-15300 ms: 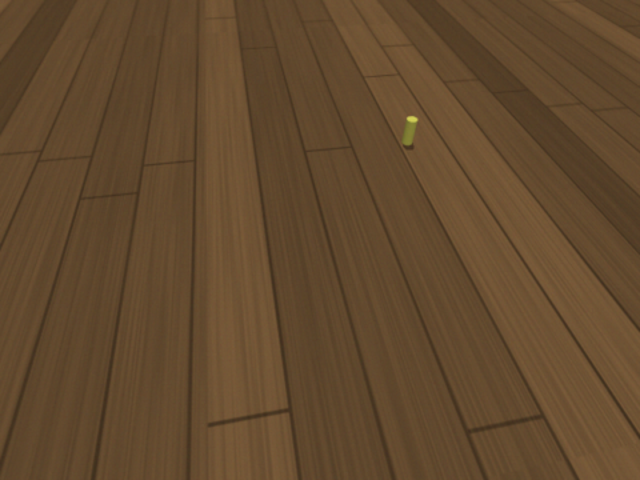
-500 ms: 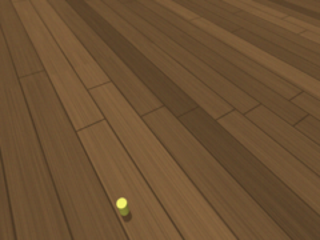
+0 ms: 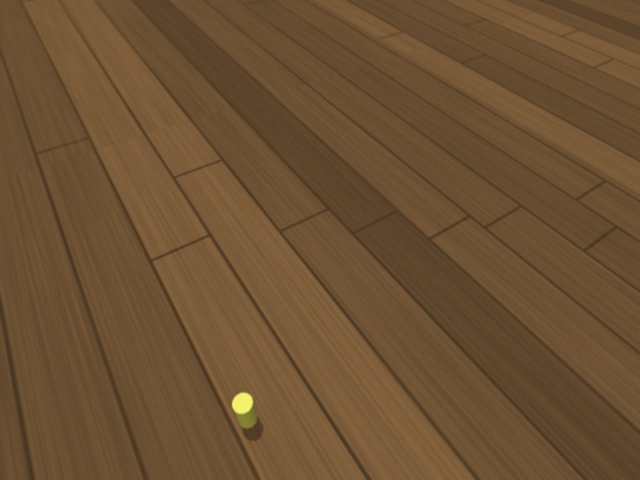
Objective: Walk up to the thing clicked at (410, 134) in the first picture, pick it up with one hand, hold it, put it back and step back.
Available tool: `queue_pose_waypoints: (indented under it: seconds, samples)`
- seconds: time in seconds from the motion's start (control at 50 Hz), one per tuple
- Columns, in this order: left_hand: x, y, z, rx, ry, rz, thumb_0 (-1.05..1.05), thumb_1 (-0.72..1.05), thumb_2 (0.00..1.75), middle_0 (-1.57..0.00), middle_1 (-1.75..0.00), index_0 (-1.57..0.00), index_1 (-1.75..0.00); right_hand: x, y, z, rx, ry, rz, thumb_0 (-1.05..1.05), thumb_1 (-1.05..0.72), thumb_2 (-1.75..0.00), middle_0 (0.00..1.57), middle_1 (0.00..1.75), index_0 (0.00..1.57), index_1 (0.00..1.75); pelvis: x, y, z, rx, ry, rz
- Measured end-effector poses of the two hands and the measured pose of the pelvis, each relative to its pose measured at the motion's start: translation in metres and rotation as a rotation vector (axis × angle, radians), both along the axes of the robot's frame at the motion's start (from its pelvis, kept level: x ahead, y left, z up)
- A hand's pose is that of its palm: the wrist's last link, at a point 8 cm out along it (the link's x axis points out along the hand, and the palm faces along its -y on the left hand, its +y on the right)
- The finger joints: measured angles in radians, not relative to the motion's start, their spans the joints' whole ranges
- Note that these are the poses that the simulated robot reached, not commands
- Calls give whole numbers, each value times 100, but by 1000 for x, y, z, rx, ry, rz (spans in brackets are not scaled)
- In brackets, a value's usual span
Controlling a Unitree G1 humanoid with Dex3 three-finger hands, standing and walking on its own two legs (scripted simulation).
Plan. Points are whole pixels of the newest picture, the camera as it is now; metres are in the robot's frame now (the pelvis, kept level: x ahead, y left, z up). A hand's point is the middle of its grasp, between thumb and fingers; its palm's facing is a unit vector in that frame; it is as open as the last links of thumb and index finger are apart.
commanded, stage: go down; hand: left
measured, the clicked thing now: (245, 411) +0.41 +0.20 -0.71
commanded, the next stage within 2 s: none
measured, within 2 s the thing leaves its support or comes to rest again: neither
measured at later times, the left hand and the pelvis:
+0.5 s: hand out of the picture +0.15 +0.27 -0.18, palm faces +0.03 -0.94 -0.34, open 15.2 cm; pelvis +0.00 +0.01 -0.04, yaw +0 degrees
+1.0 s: hand out of the picture +0.14 +0.28 -0.20, palm faces +0.05 -0.95 -0.32, open 17.1 cm; pelvis +0.00 +0.01 -0.08, yaw +1 degrees
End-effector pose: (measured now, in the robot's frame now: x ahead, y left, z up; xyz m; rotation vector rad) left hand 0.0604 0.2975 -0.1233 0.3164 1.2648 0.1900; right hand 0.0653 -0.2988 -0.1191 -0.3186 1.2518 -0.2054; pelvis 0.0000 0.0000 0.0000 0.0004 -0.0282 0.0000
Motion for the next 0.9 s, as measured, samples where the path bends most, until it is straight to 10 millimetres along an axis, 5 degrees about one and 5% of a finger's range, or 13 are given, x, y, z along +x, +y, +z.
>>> queue_pose_waypoints:
  seconds: [0.08,0.18,0.32,0.62,0.9]
  samples:
    - [2,0,0,0,-15,10,1,89,90,-19,-29,-20,-29,1,1,0,1,-12,-6,1,-91,-90,21,30,20,30,0,0,-1,-1,14,3]
    - [42,-5,-5,-17,-125,47,1,75,82,-14,-24,-14,-24,9,18,-4,21,-113,7,1,-93,-91,20,30,20,30,-10,1,-8,-7,73,16]
    - [88,3,-9,-15,-191,5,1,38,50,-8,-16,-8,-16,7,38,-11,58,-167,-27,1,-93,-91,21,30,20,30,-11,0,-21,-10,146,1]
    - [74,17,-28,-12,-159,31,0,-36,13,-8,-11,-8,-11,57,46,-20,36,-338,34,1,-85,-88,21,30,20,30,-2,8,-50,-23,230,6]
    - [71,21,-35,-13,-171,27,0,-49,9,-9,-8,-8,-9,92,57,-26,10,-464,78,1,-83,-88,21,30,20,30,1,8,-73,-42,284,15]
